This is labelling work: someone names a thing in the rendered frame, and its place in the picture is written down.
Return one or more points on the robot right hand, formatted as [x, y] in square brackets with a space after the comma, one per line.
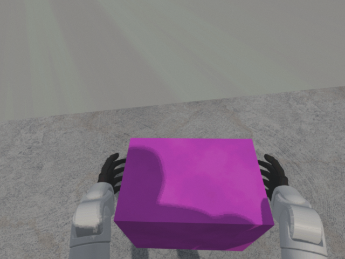
[275, 175]

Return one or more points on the robot left hand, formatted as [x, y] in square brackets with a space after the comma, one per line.
[108, 172]

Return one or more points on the right robot forearm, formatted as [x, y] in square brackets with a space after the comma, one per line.
[300, 227]

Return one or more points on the carton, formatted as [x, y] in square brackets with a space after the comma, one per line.
[191, 193]

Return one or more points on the left robot forearm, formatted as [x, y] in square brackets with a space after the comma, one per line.
[91, 224]

